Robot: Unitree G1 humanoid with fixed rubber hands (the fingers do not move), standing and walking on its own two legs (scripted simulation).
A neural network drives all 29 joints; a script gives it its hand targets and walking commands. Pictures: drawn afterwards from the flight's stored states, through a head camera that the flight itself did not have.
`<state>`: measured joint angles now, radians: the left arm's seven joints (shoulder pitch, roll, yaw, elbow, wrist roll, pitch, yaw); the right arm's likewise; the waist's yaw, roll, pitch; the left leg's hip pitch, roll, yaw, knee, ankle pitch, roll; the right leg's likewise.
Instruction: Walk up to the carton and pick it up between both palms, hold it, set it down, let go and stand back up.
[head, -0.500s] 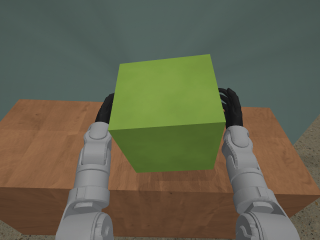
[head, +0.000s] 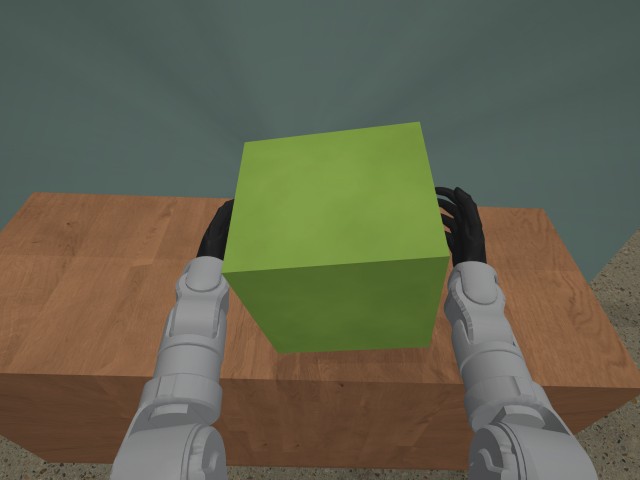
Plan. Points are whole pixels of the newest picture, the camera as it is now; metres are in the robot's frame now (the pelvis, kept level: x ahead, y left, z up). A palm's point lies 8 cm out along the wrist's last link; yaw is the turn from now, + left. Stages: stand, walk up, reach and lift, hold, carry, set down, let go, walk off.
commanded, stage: set down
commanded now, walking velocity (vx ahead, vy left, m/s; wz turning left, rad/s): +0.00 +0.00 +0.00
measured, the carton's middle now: (341, 249) +0.42 -0.02 +0.07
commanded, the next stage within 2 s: none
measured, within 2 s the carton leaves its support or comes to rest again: neither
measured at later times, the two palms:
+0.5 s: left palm (222, 258) +0.39 +0.15 +0.07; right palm (463, 260) +0.38 -0.17 +0.09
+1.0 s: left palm (225, 264) +0.40 +0.15 +0.05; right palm (457, 266) +0.39 -0.17 +0.07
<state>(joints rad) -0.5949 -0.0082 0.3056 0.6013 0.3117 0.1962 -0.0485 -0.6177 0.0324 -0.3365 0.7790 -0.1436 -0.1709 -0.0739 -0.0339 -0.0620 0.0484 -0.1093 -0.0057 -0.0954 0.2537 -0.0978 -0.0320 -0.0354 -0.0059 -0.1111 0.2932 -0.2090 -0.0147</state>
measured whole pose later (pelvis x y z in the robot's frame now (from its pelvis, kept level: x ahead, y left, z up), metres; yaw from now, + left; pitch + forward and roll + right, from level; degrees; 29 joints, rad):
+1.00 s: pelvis +0.02 +0.00 +0.00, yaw +0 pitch -1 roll +1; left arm -0.62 -0.01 0.38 0.81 0.31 -0.01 -0.04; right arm -0.62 0.09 -0.51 0.84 -0.31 -0.21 -0.03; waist -0.03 -0.06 0.07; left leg -0.13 -0.01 -0.09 0.27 -0.13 -0.03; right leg -0.05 -0.01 -0.11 0.29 -0.23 -0.01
